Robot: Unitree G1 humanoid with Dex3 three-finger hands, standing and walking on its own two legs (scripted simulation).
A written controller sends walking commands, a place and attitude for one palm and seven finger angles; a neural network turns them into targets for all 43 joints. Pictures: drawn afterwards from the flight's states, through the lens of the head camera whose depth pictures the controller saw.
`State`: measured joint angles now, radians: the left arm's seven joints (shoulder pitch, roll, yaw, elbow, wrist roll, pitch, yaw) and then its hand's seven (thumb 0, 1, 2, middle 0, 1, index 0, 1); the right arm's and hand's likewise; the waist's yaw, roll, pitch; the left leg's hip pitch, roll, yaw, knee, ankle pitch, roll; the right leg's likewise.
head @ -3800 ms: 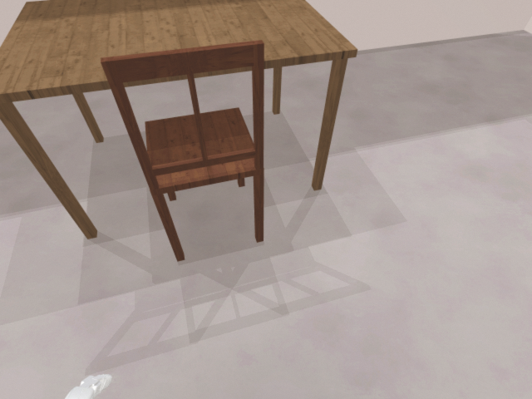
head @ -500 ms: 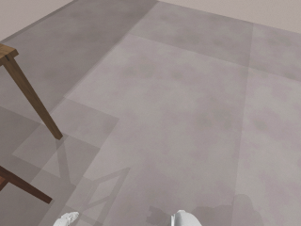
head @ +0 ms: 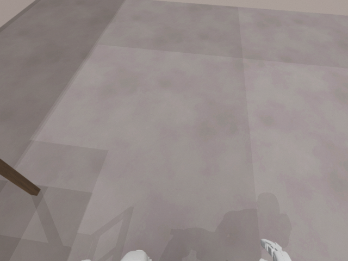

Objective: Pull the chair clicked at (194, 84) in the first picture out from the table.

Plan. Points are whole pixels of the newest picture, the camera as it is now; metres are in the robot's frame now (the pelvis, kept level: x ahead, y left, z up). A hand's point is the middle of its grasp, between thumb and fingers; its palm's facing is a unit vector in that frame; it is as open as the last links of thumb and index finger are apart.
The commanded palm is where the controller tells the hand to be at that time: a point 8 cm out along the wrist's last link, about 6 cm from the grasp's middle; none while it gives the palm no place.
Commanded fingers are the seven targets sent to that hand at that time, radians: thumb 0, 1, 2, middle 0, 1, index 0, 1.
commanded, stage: walk to a spot facing it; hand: left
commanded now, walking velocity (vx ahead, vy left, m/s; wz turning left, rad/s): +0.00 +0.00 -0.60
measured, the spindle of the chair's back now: out of the picture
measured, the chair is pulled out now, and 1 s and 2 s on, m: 0.00 0.00 0.00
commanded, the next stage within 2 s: turn to face it in 1.56 s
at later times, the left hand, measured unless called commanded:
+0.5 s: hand (109, 257) +0.14 +0.18 -0.16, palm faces -0.30 -0.93 -0.23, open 7.4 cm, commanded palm none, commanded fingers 0.00 0.90 0.90 -0.20 -0.30 -0.20 -0.30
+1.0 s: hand out of the picture +0.13 +0.13 -0.15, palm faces -0.46 -0.87 -0.21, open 7.4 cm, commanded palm none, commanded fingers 0.00 0.90 0.90 -0.20 -0.30 -0.20 -0.30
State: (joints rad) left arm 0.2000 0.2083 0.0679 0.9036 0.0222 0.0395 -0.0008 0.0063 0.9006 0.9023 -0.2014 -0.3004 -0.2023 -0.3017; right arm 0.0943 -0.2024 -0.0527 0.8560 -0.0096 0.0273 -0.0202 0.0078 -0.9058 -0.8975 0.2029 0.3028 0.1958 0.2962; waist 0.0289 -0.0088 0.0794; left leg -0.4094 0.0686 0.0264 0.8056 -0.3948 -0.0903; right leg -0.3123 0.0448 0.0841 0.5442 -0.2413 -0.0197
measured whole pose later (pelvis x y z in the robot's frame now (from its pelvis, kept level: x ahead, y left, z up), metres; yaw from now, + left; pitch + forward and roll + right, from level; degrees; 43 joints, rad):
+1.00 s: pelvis +0.00 -0.02 +0.01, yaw -34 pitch +0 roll +0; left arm 0.32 0.18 0.05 0.95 0.02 -0.01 -0.01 0.01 0.90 0.90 -0.20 -0.30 -0.20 -0.30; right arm 0.15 -0.24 -0.07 0.91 -0.03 0.03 0.01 0.01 -0.91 -0.90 0.20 0.30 0.20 0.30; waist 0.05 0.01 0.03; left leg -0.45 0.07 0.02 0.87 -0.34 -0.10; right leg -0.17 0.07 0.10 0.40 -0.23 -0.05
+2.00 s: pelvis +0.14 -0.10 +0.00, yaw -55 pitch -2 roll -1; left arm 0.12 0.13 0.03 0.94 0.02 -0.01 0.02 0.00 0.91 0.90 -0.20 -0.30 -0.20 -0.30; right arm 0.26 -0.16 -0.05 1.01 -0.01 0.05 -0.01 0.01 -0.92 -0.90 0.20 0.30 0.19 0.30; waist -0.04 0.01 0.05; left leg -0.42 0.09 0.07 0.91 -0.41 -0.07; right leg -0.20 -0.04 -0.20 0.53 -0.30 -0.04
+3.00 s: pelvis +0.10 -0.10 +0.01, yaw -19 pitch +0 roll +2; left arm 0.24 0.18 0.03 0.90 0.02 0.01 0.02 0.01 0.90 0.90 -0.20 -0.30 -0.20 -0.30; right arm 0.17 -0.27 -0.10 0.94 -0.02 0.10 0.03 0.01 -0.91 -0.90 0.20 0.30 0.19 0.30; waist 0.00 0.01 0.09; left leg -0.46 0.05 0.03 0.99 -0.40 -0.09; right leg -0.18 -0.15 -0.22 0.51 -0.32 0.01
